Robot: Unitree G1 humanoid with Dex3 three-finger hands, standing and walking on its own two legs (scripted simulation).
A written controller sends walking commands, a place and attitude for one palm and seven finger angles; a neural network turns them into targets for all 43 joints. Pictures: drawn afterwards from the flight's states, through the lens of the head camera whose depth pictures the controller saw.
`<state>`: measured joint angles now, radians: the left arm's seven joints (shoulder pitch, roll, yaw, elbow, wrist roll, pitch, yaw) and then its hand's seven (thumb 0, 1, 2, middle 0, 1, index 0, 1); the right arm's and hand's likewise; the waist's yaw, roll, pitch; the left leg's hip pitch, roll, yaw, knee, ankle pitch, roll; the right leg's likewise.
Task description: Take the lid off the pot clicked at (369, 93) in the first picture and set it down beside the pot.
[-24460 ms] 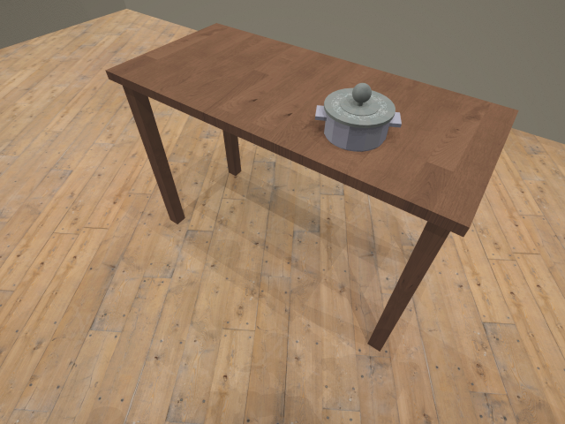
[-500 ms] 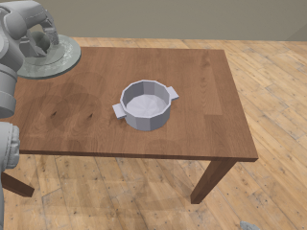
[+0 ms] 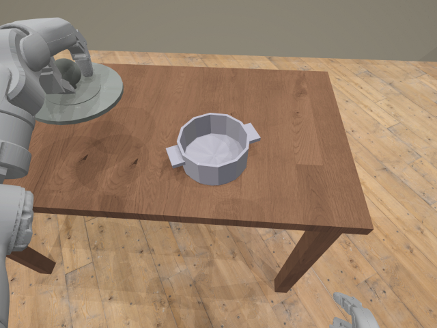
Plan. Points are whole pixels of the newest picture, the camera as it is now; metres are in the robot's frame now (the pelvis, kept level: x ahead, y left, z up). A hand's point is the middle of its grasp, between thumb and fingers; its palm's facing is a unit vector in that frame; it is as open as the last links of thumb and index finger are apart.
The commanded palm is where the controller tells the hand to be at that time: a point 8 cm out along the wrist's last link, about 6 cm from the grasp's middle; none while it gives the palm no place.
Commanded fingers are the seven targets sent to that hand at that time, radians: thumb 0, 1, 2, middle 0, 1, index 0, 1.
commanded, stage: lower the lid onto the table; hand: left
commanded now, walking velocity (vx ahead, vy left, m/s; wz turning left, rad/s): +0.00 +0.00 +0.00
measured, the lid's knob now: (66, 72) +0.48 +0.27 +0.21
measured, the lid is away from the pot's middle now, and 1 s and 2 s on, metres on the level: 0.25 0.24 0.24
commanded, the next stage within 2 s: none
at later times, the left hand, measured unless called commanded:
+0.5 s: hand (83, 82) +0.47 +0.25 +0.20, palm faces -0.31 -0.06 -0.95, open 7.1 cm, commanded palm +0.45 +0.25 +0.26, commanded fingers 0.00 0.75 0.88 -0.95 -1.04 -0.90 -1.01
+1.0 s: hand (78, 109) +0.45 +0.26 +0.15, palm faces -0.38 -0.05 -0.92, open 7.1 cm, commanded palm +0.46 +0.26 +0.23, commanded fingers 0.00 0.75 0.88 -0.95 -1.04 -0.90 -1.01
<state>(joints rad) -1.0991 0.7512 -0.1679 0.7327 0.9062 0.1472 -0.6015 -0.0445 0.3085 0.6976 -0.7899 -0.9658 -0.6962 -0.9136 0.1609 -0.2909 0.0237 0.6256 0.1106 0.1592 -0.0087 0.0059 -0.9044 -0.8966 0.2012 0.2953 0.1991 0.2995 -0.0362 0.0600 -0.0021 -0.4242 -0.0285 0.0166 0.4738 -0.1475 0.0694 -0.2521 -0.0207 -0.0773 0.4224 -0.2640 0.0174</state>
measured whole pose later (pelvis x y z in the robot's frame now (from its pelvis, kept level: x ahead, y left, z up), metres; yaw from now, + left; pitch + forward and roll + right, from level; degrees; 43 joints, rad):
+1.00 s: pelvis +0.01 -0.01 +0.00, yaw +0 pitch +6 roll -2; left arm -0.96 0.74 -0.14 0.78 0.88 0.02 -0.54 -0.05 0.31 0.70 -0.79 -0.97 -0.69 -0.91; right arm 0.18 -0.30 0.01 0.64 0.11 0.18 -0.01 0.01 -0.90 -0.90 0.20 0.30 0.20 0.30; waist -0.05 0.05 0.00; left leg -0.44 -0.02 0.02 0.49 -0.17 0.06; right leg -0.26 -0.01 -0.07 0.43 -0.27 0.01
